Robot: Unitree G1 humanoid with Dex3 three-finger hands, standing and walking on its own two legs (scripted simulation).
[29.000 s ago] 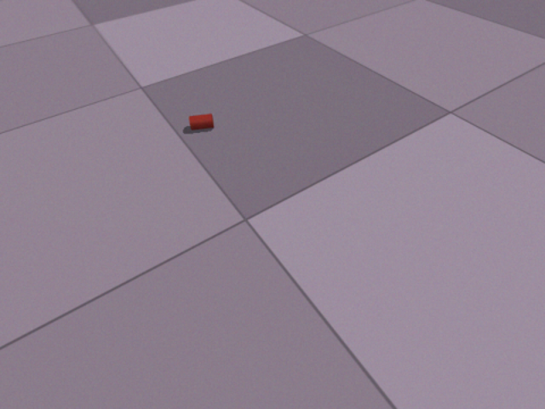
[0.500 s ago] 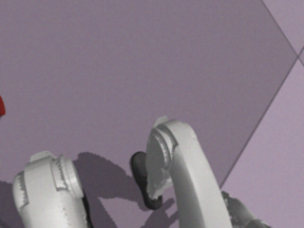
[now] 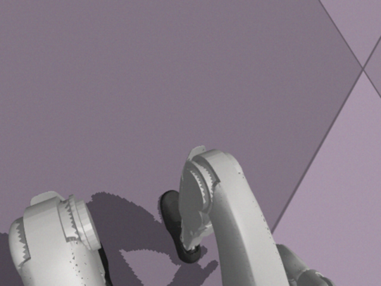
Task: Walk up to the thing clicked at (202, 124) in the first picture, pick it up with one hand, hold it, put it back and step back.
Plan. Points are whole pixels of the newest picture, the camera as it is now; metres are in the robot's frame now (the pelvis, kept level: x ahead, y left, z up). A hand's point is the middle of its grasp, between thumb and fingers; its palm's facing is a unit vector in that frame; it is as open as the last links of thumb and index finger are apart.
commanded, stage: open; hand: left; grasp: from above
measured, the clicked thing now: out of the picture +0.44 +0.36 -0.26
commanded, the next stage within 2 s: withdraw in 0.98 s
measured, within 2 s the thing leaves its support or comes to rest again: rests again in 0.52 s
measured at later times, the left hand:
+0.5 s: hand out of the picture +0.44 +0.35 -0.22, palm faces -0.44 -0.13 -0.89, open 12.3 cm
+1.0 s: hand out of the picture +0.44 +0.36 -0.22, palm faces -0.46 -0.15 -0.88, open 13.9 cm
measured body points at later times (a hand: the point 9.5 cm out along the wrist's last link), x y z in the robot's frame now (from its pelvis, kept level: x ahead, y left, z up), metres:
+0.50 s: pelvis +0.00 +0.00 +0.00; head +0.26 +0.13 +0.34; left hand +0.46 +0.36 -0.17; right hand +0.06 -0.26 -0.05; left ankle +0.06 +0.12 -0.27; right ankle +0.11 -0.11 -0.27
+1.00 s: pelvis -0.01 +0.00 +0.00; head +0.27 +0.13 +0.34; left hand +0.46 +0.36 -0.17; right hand +0.07 -0.26 -0.05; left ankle +0.06 +0.12 -0.27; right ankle +0.11 -0.11 -0.27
